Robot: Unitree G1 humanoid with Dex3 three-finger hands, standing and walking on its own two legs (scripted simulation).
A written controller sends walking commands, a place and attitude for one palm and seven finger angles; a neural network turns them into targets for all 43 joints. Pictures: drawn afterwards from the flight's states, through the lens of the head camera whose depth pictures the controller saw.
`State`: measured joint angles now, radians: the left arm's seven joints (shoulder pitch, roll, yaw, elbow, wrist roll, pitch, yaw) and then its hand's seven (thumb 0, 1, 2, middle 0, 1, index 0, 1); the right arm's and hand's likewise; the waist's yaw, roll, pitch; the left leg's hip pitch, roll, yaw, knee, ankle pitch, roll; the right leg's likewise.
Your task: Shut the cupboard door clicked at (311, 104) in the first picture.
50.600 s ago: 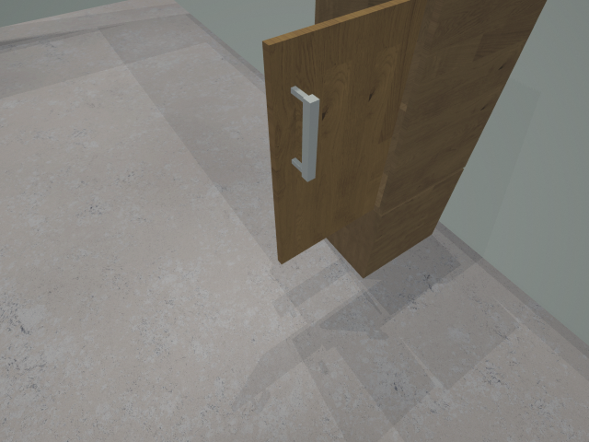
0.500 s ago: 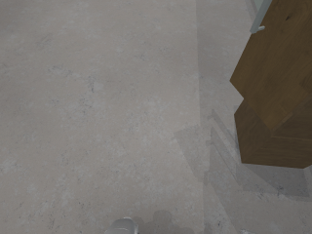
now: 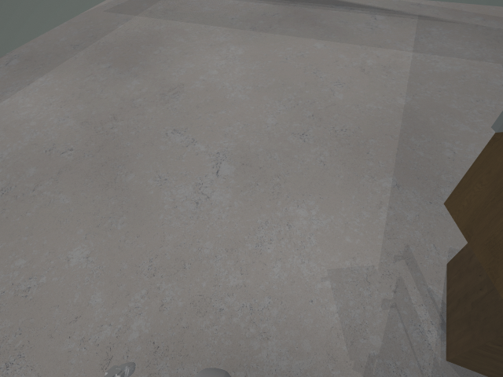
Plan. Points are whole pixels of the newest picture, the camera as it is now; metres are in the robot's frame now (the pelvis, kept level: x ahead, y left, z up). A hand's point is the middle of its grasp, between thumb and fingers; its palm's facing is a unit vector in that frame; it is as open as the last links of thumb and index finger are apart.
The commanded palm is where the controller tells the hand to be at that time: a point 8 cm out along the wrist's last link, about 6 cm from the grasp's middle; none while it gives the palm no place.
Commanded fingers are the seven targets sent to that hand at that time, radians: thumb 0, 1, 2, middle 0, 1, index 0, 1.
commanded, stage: walk to a spot facing it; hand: left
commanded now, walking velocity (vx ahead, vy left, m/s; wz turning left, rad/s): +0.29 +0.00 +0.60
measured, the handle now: out of the picture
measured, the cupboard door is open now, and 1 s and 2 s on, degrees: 27 27 27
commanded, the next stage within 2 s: turn to face it in 1.20 s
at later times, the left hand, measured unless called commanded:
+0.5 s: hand out of the picture +0.05 +0.22 -0.19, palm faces +0.39 -0.90 -0.21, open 7.4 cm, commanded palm none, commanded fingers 0.00 0.90 0.90 -0.20 -0.30 -0.20 -0.30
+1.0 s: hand (131, 232) +0.44 +0.32 -0.13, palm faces +0.44 -0.87 -0.22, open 7.4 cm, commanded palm none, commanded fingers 0.00 0.90 0.90 -0.20 -0.30 -0.20 -0.30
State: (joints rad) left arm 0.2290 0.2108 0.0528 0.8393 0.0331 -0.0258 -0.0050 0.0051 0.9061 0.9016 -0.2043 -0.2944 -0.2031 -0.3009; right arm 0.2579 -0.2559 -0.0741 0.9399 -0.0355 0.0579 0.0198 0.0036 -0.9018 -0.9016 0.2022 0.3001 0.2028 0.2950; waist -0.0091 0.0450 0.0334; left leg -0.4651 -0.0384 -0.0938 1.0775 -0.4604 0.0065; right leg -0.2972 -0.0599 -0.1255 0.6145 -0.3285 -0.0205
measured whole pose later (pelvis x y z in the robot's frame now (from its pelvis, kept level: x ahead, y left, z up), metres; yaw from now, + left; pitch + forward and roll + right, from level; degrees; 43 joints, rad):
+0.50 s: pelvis +0.16 +0.06 -0.02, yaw +19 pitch -1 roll +0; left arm 0.38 0.20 0.06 1.01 0.02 0.01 -0.01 0.01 0.91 0.90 -0.21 -0.29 -0.20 -0.30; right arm 0.09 -0.23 -0.04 0.86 -0.03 -0.03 0.03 0.00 -0.91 -0.90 0.20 0.30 0.20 0.29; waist 0.03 -0.02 0.13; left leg -0.41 -0.04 0.12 0.71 -0.29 0.11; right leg -0.32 -0.17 -0.11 1.26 -0.48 0.04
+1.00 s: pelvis +0.37 +0.09 +0.00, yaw +31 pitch +1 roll +1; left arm 0.07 0.17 0.03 0.83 0.03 -0.06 -0.01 0.01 0.91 0.90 -0.20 -0.29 -0.20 -0.30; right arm 0.39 -0.19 -0.06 1.03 -0.01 -0.02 -0.01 0.00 -0.90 -0.90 0.20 0.30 0.20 0.29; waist -0.07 0.03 0.09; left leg -0.28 -0.07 -0.06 1.01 -0.54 0.02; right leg -0.38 -0.06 -0.10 0.59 -0.23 -0.03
